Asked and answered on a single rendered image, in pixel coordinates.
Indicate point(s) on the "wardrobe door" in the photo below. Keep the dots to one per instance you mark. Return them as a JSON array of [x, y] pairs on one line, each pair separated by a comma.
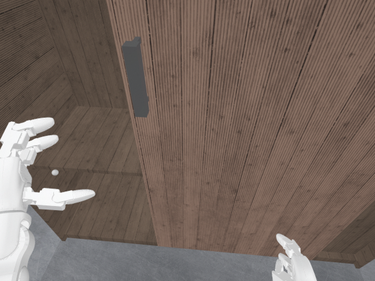
[[261, 119], [357, 235]]

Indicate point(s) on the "handle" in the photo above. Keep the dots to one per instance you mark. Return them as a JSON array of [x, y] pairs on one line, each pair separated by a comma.
[[135, 72]]

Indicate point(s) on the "robot left hand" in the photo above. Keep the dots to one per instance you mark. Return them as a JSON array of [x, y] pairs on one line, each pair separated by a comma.
[[16, 153]]

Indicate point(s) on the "left robot forearm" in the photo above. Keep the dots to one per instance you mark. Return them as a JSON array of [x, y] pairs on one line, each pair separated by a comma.
[[16, 245]]

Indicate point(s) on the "robot right hand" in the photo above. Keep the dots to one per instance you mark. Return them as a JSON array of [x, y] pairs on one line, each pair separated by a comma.
[[299, 267]]

